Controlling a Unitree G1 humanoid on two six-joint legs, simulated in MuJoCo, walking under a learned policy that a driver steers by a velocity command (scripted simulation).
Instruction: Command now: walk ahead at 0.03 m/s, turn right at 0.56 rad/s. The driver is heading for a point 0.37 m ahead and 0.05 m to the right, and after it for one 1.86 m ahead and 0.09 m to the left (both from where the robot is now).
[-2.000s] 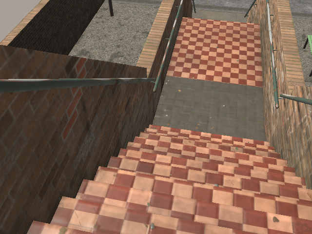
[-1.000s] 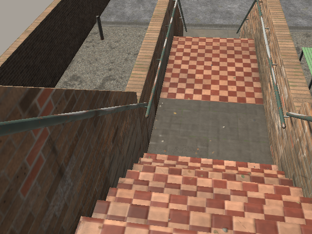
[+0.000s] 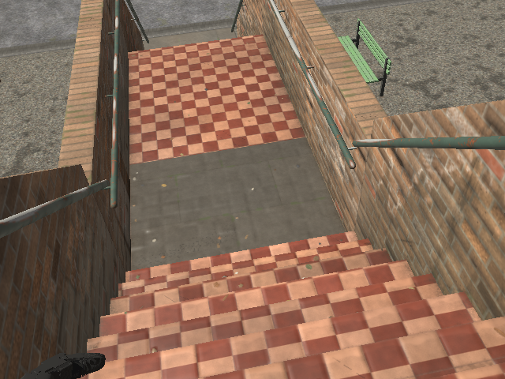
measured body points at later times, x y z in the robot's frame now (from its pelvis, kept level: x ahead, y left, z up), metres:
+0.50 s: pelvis +0.11 -0.12 -0.14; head +0.09 -0.17 +0.31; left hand +0.13 +0.11 -0.26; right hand +0.27 -0.35 -0.26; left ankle +0.23 +0.04 -0.61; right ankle +0.18 -0.18 -0.85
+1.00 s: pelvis +0.15 -0.06 -0.14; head +0.12 -0.05 +0.31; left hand +0.17 +0.22 -0.26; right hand +0.42 -0.23 -0.18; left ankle +0.19 +0.09 -0.79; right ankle +0.18 -0.18 -0.85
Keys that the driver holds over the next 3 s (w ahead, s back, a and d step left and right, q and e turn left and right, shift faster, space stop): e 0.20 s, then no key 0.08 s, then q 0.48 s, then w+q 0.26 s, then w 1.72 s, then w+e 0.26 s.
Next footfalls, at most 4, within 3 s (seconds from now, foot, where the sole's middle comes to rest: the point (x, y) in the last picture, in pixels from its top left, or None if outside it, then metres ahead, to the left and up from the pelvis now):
0.16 right None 0.22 -0.19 -0.89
1.06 left None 0.18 0.09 -0.89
1.52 right None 0.47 -0.06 -1.09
1.90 left None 0.67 0.17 -1.29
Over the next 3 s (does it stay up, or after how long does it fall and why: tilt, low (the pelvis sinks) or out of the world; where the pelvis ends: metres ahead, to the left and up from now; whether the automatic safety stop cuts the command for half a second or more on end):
stays up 1.13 0.24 -0.93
